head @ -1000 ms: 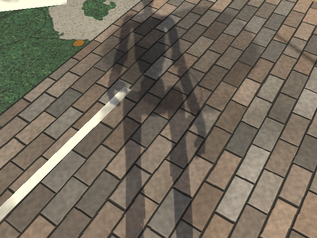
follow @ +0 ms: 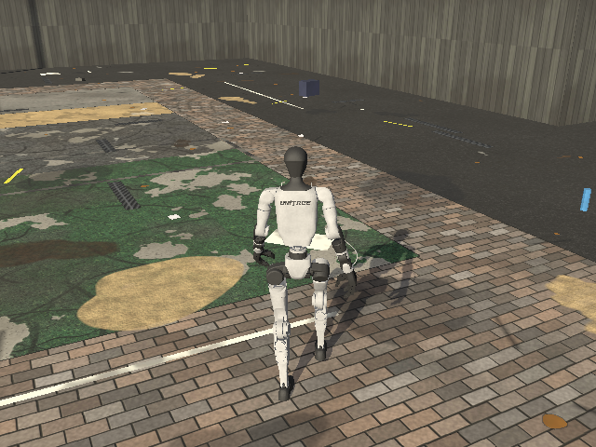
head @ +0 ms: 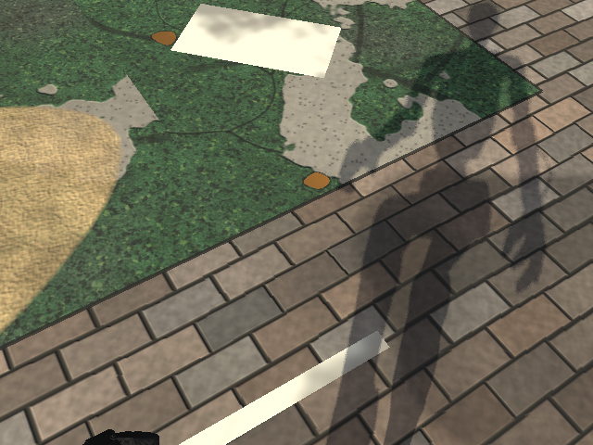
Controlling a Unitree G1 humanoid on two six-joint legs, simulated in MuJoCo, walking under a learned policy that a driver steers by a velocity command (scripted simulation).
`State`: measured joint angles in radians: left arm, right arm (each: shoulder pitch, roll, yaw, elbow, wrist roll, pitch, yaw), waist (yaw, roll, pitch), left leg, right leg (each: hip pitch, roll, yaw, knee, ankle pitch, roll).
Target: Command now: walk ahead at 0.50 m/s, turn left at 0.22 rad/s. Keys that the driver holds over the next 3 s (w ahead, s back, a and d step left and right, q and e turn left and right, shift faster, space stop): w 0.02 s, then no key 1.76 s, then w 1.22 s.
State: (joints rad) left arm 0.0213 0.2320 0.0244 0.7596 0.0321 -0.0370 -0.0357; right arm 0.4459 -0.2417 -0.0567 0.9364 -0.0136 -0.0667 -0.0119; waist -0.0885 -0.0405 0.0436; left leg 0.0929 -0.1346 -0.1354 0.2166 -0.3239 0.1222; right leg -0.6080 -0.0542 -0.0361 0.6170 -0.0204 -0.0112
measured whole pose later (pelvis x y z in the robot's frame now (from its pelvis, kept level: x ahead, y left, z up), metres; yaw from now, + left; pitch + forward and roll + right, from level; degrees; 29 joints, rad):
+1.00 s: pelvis +0.19 +0.00 +0.01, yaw +1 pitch -2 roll +0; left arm 0.30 0.18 -0.01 1.10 0.01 0.00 0.04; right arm 0.25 -0.17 0.01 1.13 0.00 -0.01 -0.04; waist 0.01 -0.01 0.03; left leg -0.14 -0.04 0.01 0.37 -0.20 0.04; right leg -0.12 0.00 -0.04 0.38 -0.23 -0.02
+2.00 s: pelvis +0.22 +0.00 +0.00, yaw +1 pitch +0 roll +0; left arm 0.42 0.14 0.01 1.13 0.02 -0.02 0.03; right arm 0.38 -0.14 -0.01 1.13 -0.02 -0.01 -0.02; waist 0.01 0.00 -0.02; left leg -0.22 -0.04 -0.01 0.56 -0.42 0.08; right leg -0.16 0.03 -0.01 0.49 -0.38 -0.06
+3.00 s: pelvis +0.72 +0.03 +0.01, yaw +1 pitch +0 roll -1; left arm 0.48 0.15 0.03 1.08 0.01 -0.10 0.00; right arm 0.05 -0.18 -0.03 0.91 -0.02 -0.04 0.03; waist 0.06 0.03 0.06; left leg -0.62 0.09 0.06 0.67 -0.01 0.04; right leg 0.08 0.10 -0.09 0.17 -0.26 -0.09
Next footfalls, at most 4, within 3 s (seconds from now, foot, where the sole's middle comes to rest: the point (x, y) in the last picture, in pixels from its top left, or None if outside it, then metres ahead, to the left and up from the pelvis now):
0.08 right None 0.22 -0.11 -0.77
0.50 left None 0.24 0.10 -0.77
2.56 right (288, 357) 0.65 -0.03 -0.77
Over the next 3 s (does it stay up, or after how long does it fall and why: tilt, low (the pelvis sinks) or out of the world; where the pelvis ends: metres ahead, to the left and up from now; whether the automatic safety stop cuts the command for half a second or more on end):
stays up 0.72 0.03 0.01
